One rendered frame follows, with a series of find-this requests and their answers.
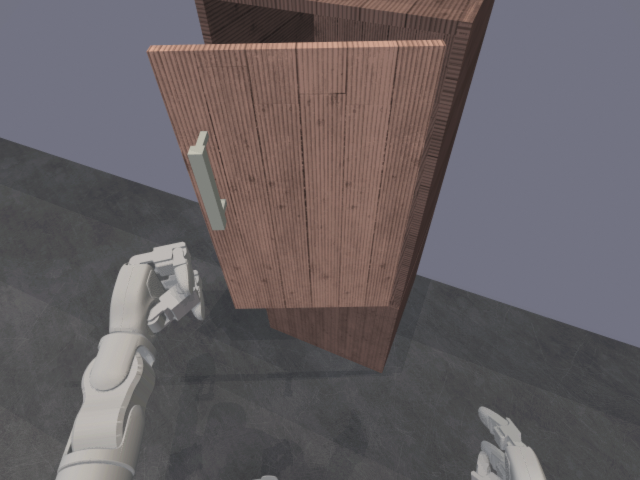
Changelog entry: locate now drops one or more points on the handle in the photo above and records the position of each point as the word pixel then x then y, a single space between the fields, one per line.
pixel 215 207

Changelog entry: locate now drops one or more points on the right robot hand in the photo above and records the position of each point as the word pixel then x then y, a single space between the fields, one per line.
pixel 519 462

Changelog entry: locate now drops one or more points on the left robot hand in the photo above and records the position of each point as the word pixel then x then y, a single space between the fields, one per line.
pixel 138 289

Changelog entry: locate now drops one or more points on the robot left forearm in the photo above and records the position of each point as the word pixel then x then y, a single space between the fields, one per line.
pixel 107 434

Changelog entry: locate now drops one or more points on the cupboard door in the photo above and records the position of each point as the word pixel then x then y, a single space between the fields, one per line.
pixel 316 147

